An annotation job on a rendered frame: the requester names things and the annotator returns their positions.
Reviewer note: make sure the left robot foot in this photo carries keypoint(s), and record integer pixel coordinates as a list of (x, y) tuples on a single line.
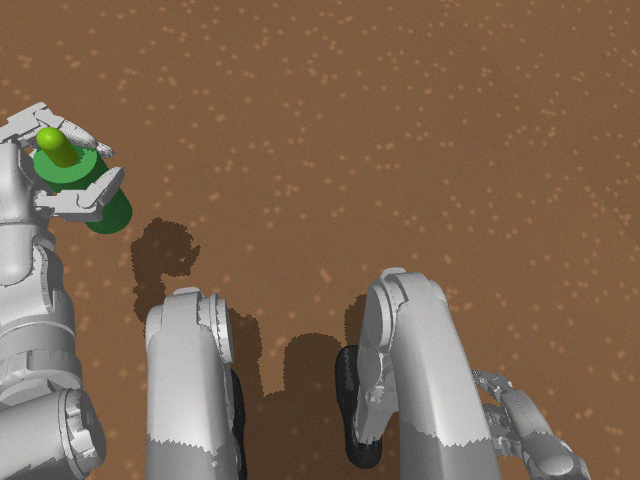
[(238, 426)]

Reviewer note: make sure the right robot hand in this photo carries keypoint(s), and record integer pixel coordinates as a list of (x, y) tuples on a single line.
[(516, 420)]

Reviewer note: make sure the left robot hand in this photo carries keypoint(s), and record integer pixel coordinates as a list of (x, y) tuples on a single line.
[(25, 196)]

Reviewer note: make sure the left robot arm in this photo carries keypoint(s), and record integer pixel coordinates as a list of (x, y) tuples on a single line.
[(48, 426)]

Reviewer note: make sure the right robot arm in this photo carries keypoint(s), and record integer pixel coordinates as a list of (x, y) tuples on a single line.
[(547, 457)]

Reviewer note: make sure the bottle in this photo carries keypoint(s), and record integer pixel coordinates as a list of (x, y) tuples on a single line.
[(64, 166)]

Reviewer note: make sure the right robot foot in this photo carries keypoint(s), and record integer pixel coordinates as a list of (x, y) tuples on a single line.
[(347, 386)]

